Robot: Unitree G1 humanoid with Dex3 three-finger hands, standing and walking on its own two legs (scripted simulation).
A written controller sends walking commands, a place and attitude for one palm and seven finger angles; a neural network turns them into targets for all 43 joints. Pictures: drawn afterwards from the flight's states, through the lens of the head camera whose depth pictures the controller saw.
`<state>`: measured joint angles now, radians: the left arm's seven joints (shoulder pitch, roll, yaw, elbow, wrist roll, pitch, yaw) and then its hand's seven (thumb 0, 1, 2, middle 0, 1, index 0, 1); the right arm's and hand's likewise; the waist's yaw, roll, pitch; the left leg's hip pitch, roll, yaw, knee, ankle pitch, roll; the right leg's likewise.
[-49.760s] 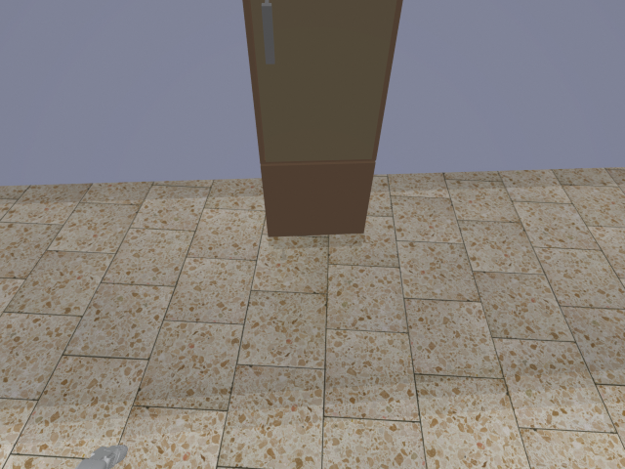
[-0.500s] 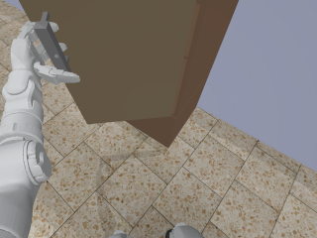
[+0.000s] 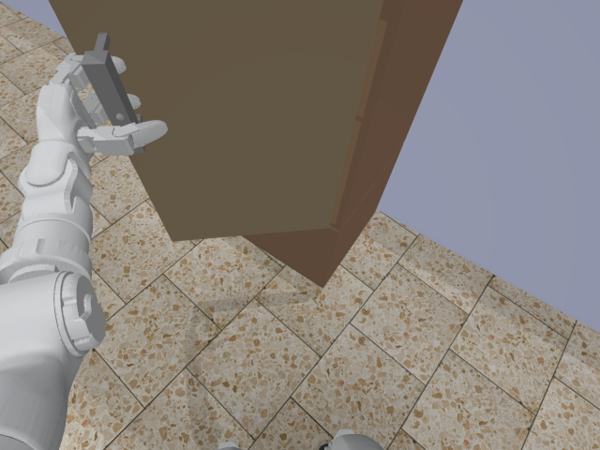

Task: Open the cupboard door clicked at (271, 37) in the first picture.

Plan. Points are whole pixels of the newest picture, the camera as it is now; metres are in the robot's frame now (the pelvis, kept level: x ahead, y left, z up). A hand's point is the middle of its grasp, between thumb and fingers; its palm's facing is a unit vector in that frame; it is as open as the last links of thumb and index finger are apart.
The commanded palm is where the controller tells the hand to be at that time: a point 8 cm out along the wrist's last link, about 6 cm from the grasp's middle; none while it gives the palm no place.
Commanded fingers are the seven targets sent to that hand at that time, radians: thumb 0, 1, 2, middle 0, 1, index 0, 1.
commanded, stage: close the thumb around the handle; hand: left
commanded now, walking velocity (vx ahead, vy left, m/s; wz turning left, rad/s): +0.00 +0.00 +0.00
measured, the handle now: (120, 96) +0.56 +0.20 +0.13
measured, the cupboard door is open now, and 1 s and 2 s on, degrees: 41 57 82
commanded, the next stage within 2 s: pull the door open along its arc in 0.38 s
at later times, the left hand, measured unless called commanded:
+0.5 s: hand (135, 116) +0.52 +0.17 +0.13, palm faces +0.04 -1.00 +0.00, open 5.6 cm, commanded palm +0.49 +0.22 +0.12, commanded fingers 0.00 0.90 0.90 -0.40 -1.35 -0.40 -1.35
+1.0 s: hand (149, 174) +0.42 +0.14 +0.13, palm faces +0.03 -1.00 +0.05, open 6.2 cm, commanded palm +0.36 +0.20 +0.12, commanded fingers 0.00 0.90 0.90 -0.40 -1.35 -0.40 -1.35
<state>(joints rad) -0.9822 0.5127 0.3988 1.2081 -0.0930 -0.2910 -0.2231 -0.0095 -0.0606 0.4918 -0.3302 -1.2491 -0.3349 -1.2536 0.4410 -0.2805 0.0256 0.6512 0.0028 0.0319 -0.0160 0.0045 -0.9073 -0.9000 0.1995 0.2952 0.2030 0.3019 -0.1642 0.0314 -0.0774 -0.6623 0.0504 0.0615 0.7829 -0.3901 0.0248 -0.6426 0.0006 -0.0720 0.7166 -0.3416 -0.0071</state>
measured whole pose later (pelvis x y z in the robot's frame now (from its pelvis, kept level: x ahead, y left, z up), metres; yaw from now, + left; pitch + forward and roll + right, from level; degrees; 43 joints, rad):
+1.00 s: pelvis +0.02 -0.01 +0.01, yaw -2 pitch +10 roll -1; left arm -0.42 0.22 0.26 0.55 -0.21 -0.18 -0.11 0.01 0.66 0.71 -0.37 -1.35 -0.36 -1.35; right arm 0.36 -0.26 -0.01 0.57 0.04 0.03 0.01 0.01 -0.91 -0.90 0.20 0.29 0.20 0.30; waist -0.06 0.05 -0.11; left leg -0.45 0.05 0.10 0.67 -0.38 0.01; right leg -0.47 0.01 -0.03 0.64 -0.34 -0.02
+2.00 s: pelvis -0.01 -0.03 +0.02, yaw +4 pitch -1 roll +0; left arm -0.13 -0.13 -0.20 0.11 0.05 0.07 0.60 0.01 0.24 0.62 -0.35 -1.28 -0.35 -1.29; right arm 0.13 -0.18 0.01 0.64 -0.04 0.09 -0.02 0.01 -0.91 -0.90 0.20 0.29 0.20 0.30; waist 0.01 0.05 -0.01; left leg -0.26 0.02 0.00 0.58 -0.30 -0.02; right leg -0.24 -0.01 -0.13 0.58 -0.32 -0.04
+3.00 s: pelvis -0.03 -0.02 +0.02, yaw +1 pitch -3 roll +1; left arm -0.11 -0.01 -0.21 0.13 -0.08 -0.01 0.14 -0.01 -0.50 0.30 -0.23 -0.36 -0.23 -0.36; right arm 0.19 -0.19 0.06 0.58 0.01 0.03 -0.02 0.01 -0.91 -0.90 0.20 0.29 0.20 0.30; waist 0.01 0.03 0.00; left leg -0.24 0.02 0.05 0.56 -0.28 0.00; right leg -0.26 -0.02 -0.08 0.59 -0.29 -0.03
